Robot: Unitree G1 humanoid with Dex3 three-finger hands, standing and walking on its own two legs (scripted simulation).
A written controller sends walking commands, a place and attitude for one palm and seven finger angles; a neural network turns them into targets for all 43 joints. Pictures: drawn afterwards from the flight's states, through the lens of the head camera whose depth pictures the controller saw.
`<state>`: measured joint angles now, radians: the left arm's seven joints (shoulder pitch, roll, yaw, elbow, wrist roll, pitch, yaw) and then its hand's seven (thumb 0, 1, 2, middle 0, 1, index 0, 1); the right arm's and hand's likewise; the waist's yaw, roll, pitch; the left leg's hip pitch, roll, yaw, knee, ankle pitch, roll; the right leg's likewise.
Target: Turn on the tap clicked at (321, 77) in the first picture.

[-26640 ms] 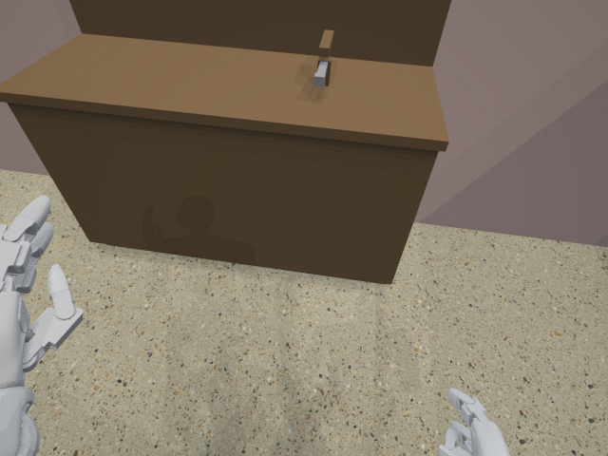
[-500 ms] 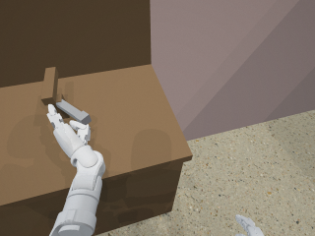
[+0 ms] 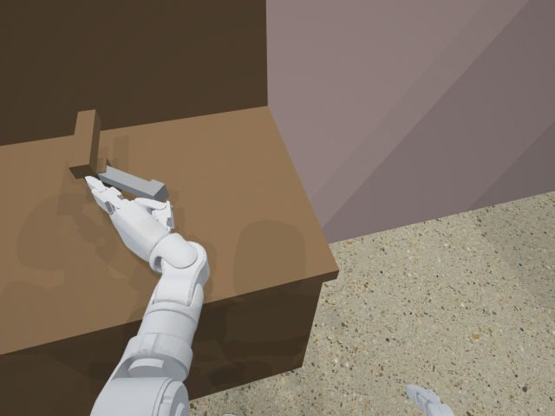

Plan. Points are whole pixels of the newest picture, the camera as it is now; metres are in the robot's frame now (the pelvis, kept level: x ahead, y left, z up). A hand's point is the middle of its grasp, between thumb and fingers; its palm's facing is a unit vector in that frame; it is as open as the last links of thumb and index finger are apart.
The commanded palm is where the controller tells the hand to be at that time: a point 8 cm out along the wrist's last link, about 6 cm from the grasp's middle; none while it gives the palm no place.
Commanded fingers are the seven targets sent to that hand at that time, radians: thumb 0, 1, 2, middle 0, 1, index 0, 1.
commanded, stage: push the lever round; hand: left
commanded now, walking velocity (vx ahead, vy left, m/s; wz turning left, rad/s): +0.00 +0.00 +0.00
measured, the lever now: (155, 193) +0.42 +0.22 +0.08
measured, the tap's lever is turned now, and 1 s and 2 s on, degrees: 50 79 79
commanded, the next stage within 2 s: lift the hand up off the lever in 0.76 s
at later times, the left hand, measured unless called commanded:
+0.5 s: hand (180, 199) +0.42 +0.18 +0.07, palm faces +0.83 -0.55 -0.10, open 8.1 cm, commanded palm +0.39 +0.18 +0.07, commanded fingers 0.00 0.90 0.90 -0.15 -0.15 -0.15 -0.15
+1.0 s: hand (190, 182) +0.45 +0.17 +0.07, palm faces +0.80 -0.59 -0.09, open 7.5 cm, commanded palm +0.39 +0.18 +0.08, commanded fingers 0.00 0.90 0.90 -0.15 -0.15 -0.15 -0.15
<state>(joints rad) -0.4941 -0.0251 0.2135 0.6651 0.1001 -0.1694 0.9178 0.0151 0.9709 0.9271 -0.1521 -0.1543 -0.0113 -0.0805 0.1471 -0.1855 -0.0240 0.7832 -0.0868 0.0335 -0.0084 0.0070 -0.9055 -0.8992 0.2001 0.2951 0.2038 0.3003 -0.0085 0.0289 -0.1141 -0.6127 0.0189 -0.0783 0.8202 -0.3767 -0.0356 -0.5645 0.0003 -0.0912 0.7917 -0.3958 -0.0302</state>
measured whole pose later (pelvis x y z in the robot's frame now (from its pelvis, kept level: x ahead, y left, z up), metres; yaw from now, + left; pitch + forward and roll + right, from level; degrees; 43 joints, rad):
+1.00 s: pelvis +0.01 +0.00 +0.00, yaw -1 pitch +14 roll -1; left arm -0.68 0.00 0.37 0.86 0.14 -0.17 0.95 0.00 0.96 0.94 -0.15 -0.15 -0.15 -0.14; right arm 0.27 -0.20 -0.05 0.80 -0.13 0.03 0.07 0.01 -0.91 -0.90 0.20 0.29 0.20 0.30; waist -0.07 0.04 -0.16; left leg -0.69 0.03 -0.06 0.85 -0.40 -0.04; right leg -0.65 0.01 -0.07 0.82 -0.41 -0.03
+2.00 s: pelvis +0.02 -0.01 +0.01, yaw +0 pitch +8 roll +0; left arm -0.59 -0.05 0.27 0.63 0.10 0.04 0.93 0.02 0.90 0.90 -0.15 -0.15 -0.16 -0.15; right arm 0.19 -0.20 -0.04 0.80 -0.10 0.04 0.03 0.01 -0.91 -0.90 0.20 0.29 0.20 0.30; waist -0.03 0.04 -0.12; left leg -0.50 0.03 -0.07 0.71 -0.35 -0.05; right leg -0.46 0.01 -0.08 0.69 -0.38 -0.04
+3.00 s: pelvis +0.02 -0.01 +0.03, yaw -1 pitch +3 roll +0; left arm -0.53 -0.08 0.20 0.44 0.06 0.22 0.90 0.02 0.90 0.90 -0.15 -0.15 -0.16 -0.15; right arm 0.09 -0.18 -0.02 0.79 -0.07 0.05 0.02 0.01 -0.91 -0.90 0.20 0.29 0.20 0.30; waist 0.03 0.04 -0.08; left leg -0.33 0.03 -0.05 0.58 -0.31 -0.04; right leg -0.30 0.01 -0.07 0.57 -0.33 -0.03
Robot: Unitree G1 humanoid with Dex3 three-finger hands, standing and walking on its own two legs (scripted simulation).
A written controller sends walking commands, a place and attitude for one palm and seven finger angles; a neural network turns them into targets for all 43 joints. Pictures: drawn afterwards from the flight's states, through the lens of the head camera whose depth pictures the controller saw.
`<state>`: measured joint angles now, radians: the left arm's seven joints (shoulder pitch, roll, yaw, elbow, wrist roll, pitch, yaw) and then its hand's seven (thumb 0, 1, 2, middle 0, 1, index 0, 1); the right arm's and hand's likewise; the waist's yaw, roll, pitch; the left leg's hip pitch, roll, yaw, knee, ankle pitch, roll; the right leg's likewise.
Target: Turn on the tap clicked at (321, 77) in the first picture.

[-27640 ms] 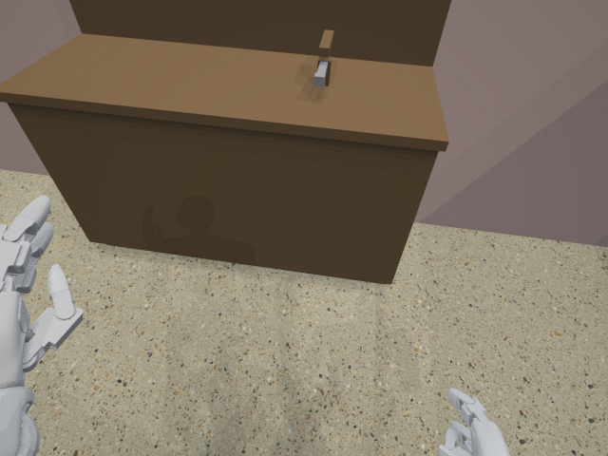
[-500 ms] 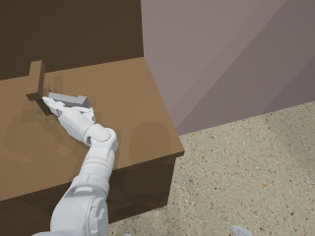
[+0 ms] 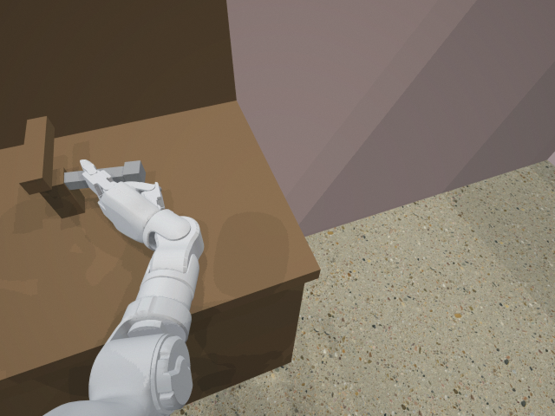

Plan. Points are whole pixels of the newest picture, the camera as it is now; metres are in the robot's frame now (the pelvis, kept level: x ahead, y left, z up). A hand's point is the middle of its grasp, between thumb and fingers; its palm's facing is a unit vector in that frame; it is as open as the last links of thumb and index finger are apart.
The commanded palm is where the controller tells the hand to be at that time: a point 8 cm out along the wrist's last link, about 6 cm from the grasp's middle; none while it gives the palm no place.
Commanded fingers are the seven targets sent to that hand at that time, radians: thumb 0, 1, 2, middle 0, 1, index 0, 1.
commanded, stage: lift the hand up off the lever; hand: left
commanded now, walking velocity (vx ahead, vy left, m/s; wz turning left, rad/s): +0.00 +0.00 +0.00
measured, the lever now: (134, 173) +0.47 +0.22 +0.08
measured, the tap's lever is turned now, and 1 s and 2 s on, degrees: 79 79 79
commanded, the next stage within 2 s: none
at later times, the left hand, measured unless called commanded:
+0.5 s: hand (156, 185) +0.43 +0.18 +0.10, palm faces +0.81 -0.57 -0.11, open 7.8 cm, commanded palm +0.37 +0.19 +0.10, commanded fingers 0.00 0.90 0.90 -0.15 -0.15 -0.15 -0.15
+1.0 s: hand (152, 181) +0.42 +0.18 +0.12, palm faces +0.81 -0.57 -0.11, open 7.8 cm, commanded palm +0.36 +0.18 +0.12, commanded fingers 0.00 0.90 0.90 -0.15 -0.15 -0.15 -0.15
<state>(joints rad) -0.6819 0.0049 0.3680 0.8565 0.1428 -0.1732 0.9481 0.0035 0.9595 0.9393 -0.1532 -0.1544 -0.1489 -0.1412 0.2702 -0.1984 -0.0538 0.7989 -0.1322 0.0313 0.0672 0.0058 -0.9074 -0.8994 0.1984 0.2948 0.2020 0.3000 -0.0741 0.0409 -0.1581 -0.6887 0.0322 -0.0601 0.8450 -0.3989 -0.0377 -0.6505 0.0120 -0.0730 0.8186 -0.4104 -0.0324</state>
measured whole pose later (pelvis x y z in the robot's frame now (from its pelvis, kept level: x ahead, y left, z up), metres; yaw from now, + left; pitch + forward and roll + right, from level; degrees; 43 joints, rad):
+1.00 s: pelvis +0.01 -0.01 +0.02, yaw +1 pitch +8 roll +0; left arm -0.59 -0.05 0.27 0.63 0.10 0.04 0.93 0.02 0.90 0.90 -0.15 -0.15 -0.16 -0.15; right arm 0.19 -0.20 -0.04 0.80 -0.10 0.04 0.03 0.01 -0.91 -0.90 0.20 0.29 0.20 0.30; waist -0.03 0.04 -0.12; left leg -0.50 0.03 -0.07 0.71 -0.35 -0.05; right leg -0.46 0.01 -0.08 0.69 -0.38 -0.04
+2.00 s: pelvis +0.01 +0.00 +0.03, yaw +1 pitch +3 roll +0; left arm -0.53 -0.08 0.20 0.44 0.06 0.22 0.90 0.02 0.90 0.90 -0.15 -0.15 -0.16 -0.15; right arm 0.09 -0.18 -0.02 0.79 -0.07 0.05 0.02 0.01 -0.91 -0.90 0.20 0.29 0.20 0.30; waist 0.03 0.04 -0.08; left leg -0.33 0.03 -0.05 0.58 -0.31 -0.04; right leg -0.30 0.01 -0.07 0.57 -0.33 -0.03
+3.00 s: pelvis +0.00 +0.01 +0.05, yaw -2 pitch -5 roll +0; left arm 0.06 0.27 0.10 -0.05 -0.06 -0.09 0.13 0.02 0.90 0.90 -0.18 -0.23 -0.18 -0.22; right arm 0.14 -0.21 0.02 0.65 0.00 -0.01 -0.05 0.01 -0.91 -0.90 0.20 0.29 0.20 0.30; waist 0.03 0.05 0.05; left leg -0.08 0.03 0.01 0.38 -0.21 -0.02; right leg -0.07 0.01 -0.01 0.38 -0.22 -0.01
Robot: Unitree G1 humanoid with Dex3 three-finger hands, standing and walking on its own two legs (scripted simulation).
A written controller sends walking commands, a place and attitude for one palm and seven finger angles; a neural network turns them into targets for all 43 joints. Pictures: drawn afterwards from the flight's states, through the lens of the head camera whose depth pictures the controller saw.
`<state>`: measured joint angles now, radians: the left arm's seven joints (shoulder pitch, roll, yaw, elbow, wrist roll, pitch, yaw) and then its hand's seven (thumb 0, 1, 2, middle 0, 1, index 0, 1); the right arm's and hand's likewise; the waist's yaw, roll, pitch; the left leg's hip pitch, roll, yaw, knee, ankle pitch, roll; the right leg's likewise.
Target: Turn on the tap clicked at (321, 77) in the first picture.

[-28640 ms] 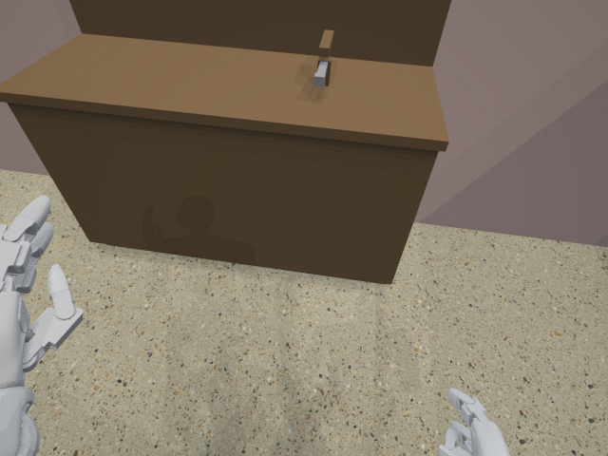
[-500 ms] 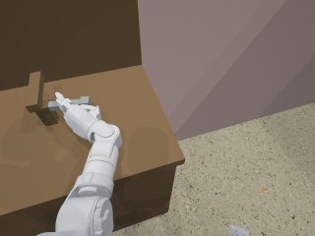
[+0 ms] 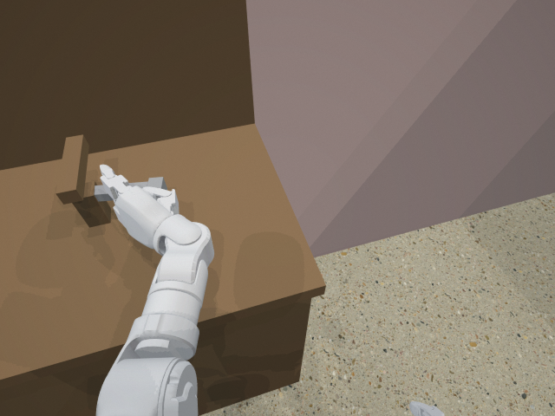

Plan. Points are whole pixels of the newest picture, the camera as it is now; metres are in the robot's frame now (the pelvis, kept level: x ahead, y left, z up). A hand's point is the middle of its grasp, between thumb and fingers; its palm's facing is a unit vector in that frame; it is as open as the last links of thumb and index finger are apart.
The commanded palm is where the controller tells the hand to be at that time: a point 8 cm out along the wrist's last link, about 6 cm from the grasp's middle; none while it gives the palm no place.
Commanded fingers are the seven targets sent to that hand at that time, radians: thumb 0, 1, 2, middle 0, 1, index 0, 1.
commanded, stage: lift the hand up off the lever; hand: left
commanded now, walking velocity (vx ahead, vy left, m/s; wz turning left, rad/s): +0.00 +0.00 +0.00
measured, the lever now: (157, 188) +0.46 +0.22 +0.06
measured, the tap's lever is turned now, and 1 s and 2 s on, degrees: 79 79 79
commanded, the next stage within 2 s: draw the hand back beside the body in 1.26 s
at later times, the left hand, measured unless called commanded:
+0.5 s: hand (170, 188) +0.41 +0.18 +0.12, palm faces +0.80 -0.60 -0.10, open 7.8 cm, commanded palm +0.35 +0.19 +0.12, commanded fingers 0.00 0.90 0.90 -0.15 -0.15 -0.15 -0.15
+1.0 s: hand (160, 188) +0.39 +0.18 +0.14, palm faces +0.79 -0.61 -0.08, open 7.8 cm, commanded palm +0.34 +0.20 +0.14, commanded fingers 0.00 0.90 0.90 -0.15 -0.15 -0.15 -0.15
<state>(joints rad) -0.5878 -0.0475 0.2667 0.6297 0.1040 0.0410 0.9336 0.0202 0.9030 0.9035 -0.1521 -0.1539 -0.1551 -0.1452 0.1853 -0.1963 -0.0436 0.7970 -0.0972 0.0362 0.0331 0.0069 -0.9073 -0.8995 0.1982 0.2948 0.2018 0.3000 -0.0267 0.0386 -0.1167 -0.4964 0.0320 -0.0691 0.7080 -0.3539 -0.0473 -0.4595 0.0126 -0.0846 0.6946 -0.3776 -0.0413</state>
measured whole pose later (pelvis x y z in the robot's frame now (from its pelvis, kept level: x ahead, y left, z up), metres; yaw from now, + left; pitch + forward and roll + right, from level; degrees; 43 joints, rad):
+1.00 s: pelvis +0.00 +0.01 +0.01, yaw +0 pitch +3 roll +0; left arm -0.53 -0.08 0.20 0.44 0.06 0.22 0.90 0.02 0.90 0.90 -0.15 -0.15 -0.16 -0.15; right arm 0.09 -0.18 -0.02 0.79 -0.07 0.05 0.02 0.01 -0.91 -0.90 0.20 0.29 0.20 0.30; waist 0.03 0.04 -0.08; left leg -0.33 0.03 -0.05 0.58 -0.31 -0.04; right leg -0.30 0.01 -0.07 0.57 -0.33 -0.03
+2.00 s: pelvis -0.01 +0.02 +0.03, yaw -3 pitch -5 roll +0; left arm 0.06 0.27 0.10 -0.05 -0.06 -0.09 0.13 0.02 0.90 0.90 -0.18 -0.23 -0.18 -0.22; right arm 0.14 -0.21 0.02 0.65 0.00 -0.01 -0.05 0.01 -0.91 -0.90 0.20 0.29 0.20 0.30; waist 0.03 0.05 0.05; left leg -0.08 0.03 0.01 0.38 -0.21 -0.02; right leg -0.07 0.01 -0.01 0.38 -0.22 -0.01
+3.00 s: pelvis +0.00 +0.02 +0.03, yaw -2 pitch -4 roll -1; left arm 0.41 0.32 0.27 -0.39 -0.07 -0.11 0.12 0.02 0.89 0.90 -0.21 -0.31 -0.21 -0.30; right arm 0.17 -0.22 0.00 0.64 0.00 -0.07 -0.06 0.01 -0.90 -0.90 0.20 0.30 0.20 0.30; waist 0.06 0.07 0.04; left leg -0.11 0.03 -0.02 0.44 -0.26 -0.02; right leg -0.08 0.01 -0.04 0.41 -0.26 -0.02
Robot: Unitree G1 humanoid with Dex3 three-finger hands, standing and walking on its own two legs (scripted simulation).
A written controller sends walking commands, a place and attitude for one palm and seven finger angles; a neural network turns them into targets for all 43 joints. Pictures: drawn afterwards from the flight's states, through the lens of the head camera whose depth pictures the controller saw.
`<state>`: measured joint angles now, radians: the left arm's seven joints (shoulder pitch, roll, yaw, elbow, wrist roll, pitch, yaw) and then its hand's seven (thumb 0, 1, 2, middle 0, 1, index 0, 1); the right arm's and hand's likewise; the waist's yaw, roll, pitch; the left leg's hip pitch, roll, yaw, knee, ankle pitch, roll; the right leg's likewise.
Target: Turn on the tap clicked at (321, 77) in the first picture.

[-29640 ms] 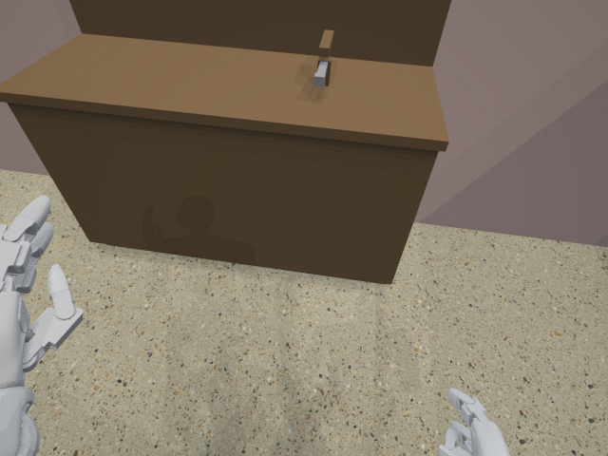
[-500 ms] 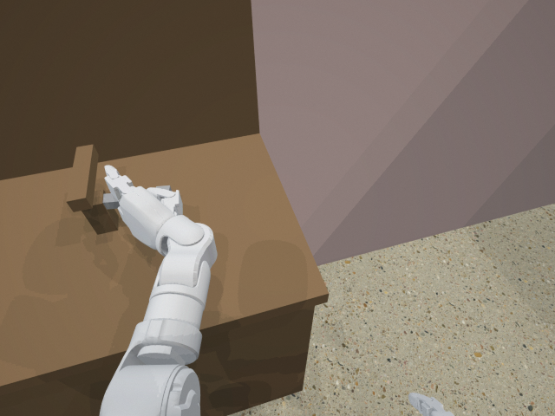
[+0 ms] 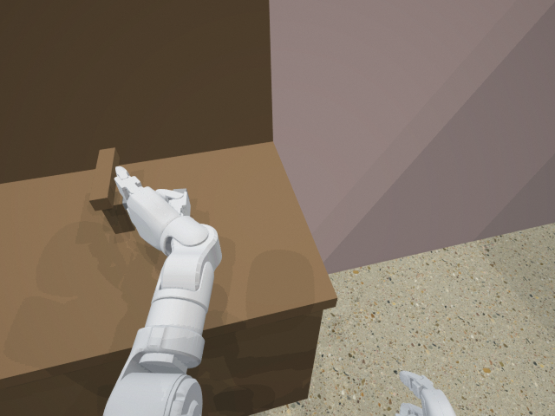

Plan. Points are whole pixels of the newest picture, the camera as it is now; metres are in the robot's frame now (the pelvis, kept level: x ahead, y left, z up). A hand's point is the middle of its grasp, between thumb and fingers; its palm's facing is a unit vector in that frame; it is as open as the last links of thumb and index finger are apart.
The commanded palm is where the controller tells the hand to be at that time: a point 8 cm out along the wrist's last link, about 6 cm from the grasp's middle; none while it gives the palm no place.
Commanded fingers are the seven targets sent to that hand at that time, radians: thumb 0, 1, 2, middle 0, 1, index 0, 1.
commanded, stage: lift the hand up off the lever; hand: left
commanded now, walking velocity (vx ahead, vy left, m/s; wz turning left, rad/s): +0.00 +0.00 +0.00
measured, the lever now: (180, 199) +0.46 +0.22 +0.05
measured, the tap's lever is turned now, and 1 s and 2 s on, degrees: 79 79 79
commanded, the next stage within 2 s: draw the hand back beside the body in 0.26 s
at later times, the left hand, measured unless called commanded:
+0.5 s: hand (196, 196) +0.38 +0.15 +0.14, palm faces +0.53 -0.84 -0.08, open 7.8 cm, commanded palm +0.31 +0.21 +0.14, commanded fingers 0.00 0.90 0.90 -0.16 -0.17 -0.16 -0.17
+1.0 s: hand (143, 246) +0.28 +0.19 +0.15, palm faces +0.22 -0.95 -0.24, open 7.6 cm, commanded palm +0.24 +0.24 +0.16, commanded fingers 0.00 0.90 0.90 -0.18 -0.25 -0.18 -0.25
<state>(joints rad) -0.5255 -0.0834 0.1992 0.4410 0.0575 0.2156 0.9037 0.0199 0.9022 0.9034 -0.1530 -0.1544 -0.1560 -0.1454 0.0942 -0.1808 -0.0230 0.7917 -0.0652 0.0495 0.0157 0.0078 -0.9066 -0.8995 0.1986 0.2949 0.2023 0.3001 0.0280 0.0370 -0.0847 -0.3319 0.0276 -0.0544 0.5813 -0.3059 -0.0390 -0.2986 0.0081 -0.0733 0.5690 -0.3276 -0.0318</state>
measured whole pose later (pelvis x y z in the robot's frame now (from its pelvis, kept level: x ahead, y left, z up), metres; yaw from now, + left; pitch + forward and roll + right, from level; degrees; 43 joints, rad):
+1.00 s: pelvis -0.01 +0.01 +0.01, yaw -3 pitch -5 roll +0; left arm 0.06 0.27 0.10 -0.05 -0.06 -0.09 0.13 0.02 0.90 0.90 -0.18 -0.23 -0.18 -0.22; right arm 0.14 -0.21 0.02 0.65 0.00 -0.01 -0.05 0.01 -0.91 -0.90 0.20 0.29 0.20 0.30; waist 0.03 0.05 0.05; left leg -0.08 0.03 0.01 0.38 -0.21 -0.02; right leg -0.07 0.01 -0.01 0.38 -0.22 -0.01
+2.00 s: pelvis +0.00 +0.01 +0.01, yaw -2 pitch -4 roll -1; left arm 0.41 0.32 0.27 -0.39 -0.07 -0.11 0.12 0.02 0.89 0.90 -0.21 -0.31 -0.21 -0.30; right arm 0.17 -0.22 0.00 0.64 0.00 -0.07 -0.06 0.01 -0.90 -0.90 0.20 0.30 0.20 0.30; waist 0.06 0.07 0.04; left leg -0.11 0.03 -0.02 0.44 -0.26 -0.02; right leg -0.08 0.01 -0.04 0.41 -0.26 -0.02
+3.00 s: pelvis -0.13 +0.04 +0.00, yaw +1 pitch +0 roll +0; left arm 0.49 0.36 0.32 -0.55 -0.04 -0.22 0.15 0.02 0.89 0.90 -0.21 -0.31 -0.21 -0.30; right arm 0.18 -0.20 -0.01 0.61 -0.01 -0.06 -0.05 0.01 -0.90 -0.90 0.20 0.30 0.20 0.30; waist 0.01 -0.01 0.04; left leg -0.42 0.00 0.00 0.69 -0.31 0.00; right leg -0.40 0.00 0.03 0.58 -0.19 0.01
